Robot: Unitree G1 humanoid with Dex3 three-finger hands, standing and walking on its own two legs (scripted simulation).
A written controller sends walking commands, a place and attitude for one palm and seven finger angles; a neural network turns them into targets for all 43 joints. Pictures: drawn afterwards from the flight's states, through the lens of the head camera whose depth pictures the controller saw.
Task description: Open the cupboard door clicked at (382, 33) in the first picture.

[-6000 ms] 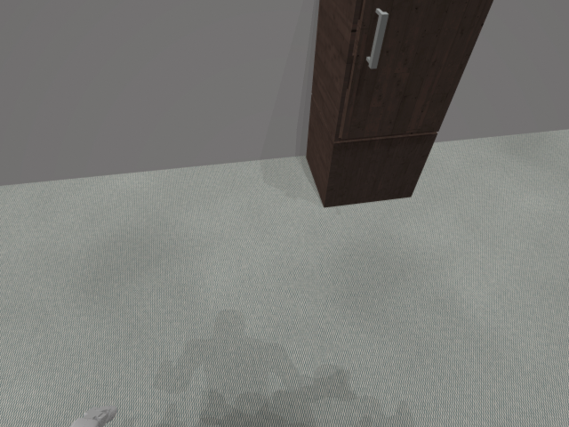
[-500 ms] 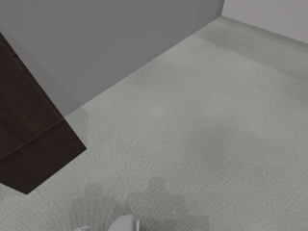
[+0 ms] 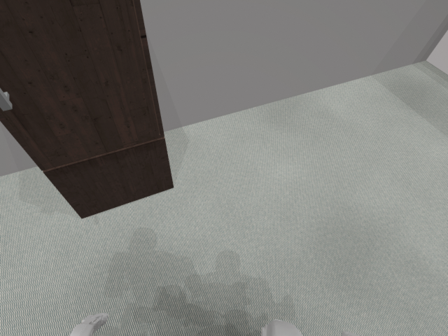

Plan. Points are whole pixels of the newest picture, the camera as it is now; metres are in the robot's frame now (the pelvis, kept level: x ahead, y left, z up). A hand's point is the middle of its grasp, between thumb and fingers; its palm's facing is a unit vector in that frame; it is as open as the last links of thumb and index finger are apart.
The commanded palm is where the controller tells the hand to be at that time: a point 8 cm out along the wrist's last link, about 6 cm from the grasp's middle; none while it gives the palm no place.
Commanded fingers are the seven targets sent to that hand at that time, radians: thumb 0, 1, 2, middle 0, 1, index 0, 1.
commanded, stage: turn to face it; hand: left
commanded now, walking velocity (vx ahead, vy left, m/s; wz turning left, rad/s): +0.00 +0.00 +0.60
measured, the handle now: out of the picture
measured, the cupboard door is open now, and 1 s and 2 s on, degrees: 0 0 0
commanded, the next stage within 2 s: take the last steps up to it in 0.60 s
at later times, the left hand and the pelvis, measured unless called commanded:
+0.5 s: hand out of the picture +0.00 +0.16 -0.15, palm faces +0.31 -0.91 -0.29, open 7.4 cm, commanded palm none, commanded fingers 0.00 0.90 0.90 -0.20 -0.30 -0.20 -0.30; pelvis -0.01 -0.05 +0.00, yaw +18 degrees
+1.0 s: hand out of the picture -0.08 +0.21 -0.17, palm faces +0.46 -0.87 -0.19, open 7.4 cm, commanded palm none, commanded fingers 0.00 0.90 0.90 -0.20 -0.30 -0.20 -0.30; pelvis -0.03 +0.01 +0.01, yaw +25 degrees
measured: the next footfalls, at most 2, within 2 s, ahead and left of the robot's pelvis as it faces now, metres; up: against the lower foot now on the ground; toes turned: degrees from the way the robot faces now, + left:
right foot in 0.20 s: +0.06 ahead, -0.15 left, +0.00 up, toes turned +5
left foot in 0.66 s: -0.05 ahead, +0.09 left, +0.00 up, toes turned +27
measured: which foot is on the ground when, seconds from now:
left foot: down 0.00-0.20, up 0.22-0.64, down 0.66-1.00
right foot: up 0.00-0.18, down 0.20-0.66, up 0.68-1.00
